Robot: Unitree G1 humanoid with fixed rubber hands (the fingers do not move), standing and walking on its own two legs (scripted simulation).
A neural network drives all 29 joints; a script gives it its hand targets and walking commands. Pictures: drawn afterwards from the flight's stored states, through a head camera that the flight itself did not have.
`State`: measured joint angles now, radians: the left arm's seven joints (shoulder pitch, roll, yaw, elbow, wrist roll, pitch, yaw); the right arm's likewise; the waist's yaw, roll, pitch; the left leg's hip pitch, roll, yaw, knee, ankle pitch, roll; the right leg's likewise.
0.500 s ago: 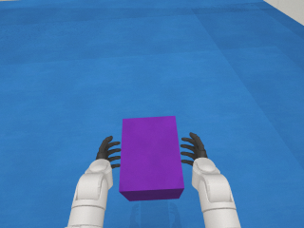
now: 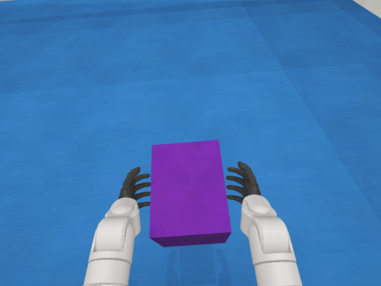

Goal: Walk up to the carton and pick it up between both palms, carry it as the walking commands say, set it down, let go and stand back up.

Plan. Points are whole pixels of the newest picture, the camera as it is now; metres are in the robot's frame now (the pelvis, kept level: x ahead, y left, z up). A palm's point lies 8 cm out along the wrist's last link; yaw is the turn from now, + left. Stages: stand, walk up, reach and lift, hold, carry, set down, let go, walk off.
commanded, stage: carry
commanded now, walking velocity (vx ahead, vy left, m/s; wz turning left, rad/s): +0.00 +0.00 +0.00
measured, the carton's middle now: (189, 195) +0.36 +0.00 -0.06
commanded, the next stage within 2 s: none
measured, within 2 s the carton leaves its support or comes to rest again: neither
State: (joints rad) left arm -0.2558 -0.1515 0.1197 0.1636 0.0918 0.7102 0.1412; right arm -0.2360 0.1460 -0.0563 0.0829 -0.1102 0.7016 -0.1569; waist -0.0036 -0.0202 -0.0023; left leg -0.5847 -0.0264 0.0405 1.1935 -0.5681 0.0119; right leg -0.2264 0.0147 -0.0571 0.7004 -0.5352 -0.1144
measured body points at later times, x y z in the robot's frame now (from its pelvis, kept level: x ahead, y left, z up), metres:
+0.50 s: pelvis +0.21 -0.03 +0.00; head +0.24 -0.06 +0.45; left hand +0.53 +0.08 +0.02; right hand +0.53 -0.17 +0.02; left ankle +0.22 +0.09 -0.70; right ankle +0.12 -0.09 -0.72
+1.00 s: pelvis +0.37 -0.01 -0.01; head +0.39 -0.01 +0.44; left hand +0.69 +0.11 +0.01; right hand +0.68 -0.14 +0.03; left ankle +0.30 +0.08 -0.71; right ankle +0.27 -0.11 -0.71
